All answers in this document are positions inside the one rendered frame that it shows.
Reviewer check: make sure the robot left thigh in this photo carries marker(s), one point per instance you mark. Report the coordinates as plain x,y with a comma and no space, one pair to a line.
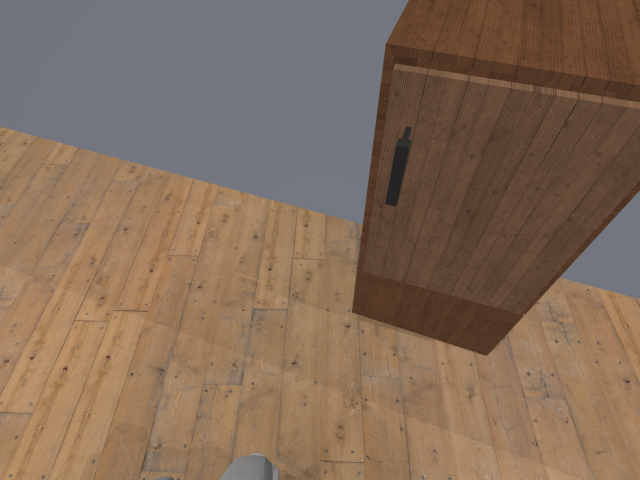
251,467

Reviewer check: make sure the handle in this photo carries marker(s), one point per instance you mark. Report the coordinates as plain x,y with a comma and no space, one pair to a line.
398,168

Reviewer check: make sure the cupboard door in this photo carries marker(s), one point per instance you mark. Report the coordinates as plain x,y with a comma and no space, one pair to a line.
503,183

